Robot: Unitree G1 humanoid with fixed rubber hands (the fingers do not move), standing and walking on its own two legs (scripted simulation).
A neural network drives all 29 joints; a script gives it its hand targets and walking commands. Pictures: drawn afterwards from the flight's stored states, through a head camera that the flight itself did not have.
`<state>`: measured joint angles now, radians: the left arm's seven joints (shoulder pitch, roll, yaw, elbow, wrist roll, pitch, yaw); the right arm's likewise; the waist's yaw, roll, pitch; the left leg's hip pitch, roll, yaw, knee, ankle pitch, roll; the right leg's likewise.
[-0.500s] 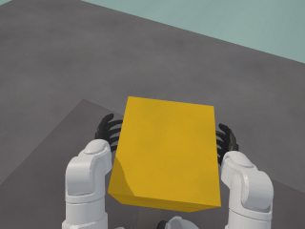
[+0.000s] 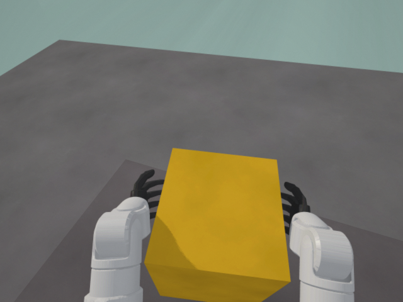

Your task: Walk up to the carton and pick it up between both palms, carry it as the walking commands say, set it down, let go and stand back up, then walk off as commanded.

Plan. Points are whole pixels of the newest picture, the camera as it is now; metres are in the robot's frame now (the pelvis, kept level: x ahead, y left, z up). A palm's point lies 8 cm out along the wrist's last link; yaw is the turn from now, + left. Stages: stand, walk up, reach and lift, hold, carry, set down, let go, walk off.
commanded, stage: carry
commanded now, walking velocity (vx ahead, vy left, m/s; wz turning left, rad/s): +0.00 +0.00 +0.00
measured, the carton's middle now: (214, 232) +0.27 -0.02 +0.00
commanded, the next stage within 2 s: none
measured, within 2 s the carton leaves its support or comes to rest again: neither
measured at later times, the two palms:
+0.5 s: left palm (132, 287) +0.15 +0.09 +0.12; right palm (347, 279) +0.15 -0.20 +0.10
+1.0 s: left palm out of the picture +0.02 +0.03 +0.03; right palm out of the picture +0.01 -0.26 +0.03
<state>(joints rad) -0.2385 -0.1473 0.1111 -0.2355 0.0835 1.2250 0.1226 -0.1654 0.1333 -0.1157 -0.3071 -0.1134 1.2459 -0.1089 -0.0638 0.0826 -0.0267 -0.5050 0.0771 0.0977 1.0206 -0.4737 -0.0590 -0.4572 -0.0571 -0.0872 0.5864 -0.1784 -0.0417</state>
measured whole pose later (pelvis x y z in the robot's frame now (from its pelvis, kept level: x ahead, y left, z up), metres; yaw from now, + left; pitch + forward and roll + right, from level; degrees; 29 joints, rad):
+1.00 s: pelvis -0.25 -0.11 +0.00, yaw -3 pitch +4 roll +3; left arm -0.13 -0.13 0.12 -0.17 0.09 1.10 0.11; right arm -0.15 0.13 -0.07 -0.15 -0.13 1.11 -0.10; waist 0.01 -0.03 -0.03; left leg -0.59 0.04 0.07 0.82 -0.32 0.01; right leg -0.19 0.00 -0.11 0.58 -0.46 -0.09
